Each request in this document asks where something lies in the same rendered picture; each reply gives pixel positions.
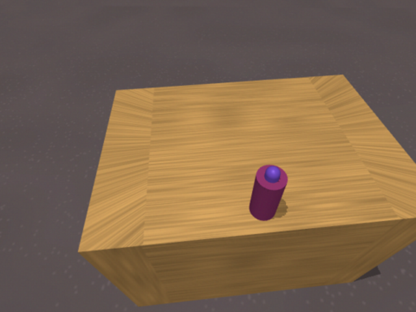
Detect bottle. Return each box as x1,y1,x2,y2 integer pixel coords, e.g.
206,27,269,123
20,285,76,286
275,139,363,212
249,165,288,221

